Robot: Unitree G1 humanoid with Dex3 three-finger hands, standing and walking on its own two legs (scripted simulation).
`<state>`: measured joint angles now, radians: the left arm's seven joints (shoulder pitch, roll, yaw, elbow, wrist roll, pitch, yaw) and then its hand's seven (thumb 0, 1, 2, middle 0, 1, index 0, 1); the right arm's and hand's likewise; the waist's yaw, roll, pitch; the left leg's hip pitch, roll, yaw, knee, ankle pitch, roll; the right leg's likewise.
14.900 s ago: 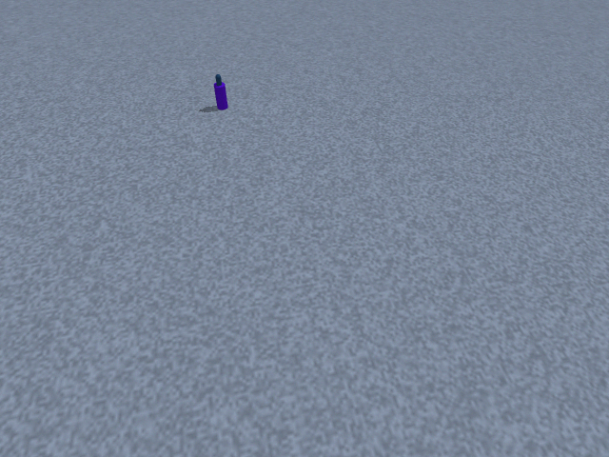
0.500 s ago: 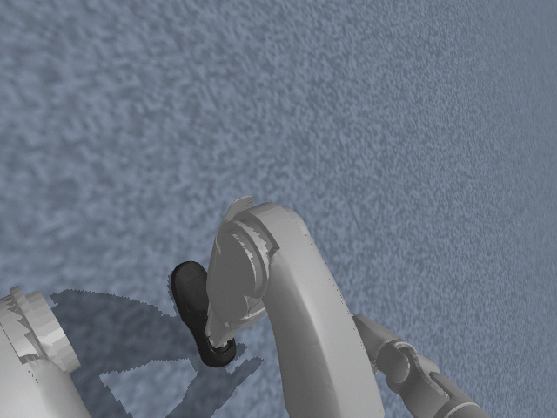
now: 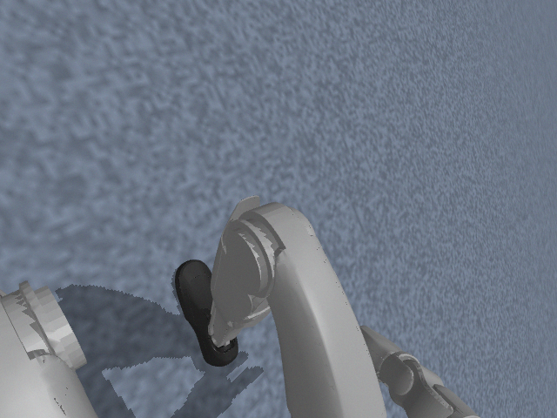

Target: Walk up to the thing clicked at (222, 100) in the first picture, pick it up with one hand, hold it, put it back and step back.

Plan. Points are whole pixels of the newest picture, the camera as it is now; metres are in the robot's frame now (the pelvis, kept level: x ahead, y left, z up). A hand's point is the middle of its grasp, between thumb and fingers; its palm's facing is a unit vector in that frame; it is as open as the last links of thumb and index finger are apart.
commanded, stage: settle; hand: left
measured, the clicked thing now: out of the picture +0.53 +0.31 -0.20
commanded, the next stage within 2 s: hold in 0.10 s
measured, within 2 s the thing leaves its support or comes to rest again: neither
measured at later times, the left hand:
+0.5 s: hand out of the picture +0.48 +0.36 -0.03, palm faces +0.38 -0.92 -0.08, open 6.4 cm
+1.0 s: hand out of the picture +0.45 +0.35 +0.15, palm faces +0.44 -0.89 -0.09, open 6.5 cm
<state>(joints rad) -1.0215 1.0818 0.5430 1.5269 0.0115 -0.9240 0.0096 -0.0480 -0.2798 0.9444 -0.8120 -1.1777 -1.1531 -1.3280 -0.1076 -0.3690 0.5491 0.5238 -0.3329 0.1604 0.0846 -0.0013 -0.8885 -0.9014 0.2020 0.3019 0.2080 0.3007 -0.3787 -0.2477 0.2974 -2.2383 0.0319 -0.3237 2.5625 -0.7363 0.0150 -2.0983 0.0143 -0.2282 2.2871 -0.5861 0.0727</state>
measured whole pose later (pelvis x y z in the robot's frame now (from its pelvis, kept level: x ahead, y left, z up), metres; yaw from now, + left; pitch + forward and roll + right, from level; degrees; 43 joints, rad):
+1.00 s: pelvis +0.03 -0.01 +0.14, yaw +12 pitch +35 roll -6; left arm -0.69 0.48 0.43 0.75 -0.09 -0.38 -0.08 -0.05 -0.32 0.96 -0.86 -1.28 -1.30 -1.43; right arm 0.12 -0.29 0.04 0.58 -0.03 0.06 0.00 0.01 -0.91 -0.90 0.20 0.30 0.21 0.30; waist -0.12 0.02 -0.16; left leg -1.94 0.03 -0.07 2.03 -0.70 0.01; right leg -1.90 -0.05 -0.05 1.94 -0.65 0.03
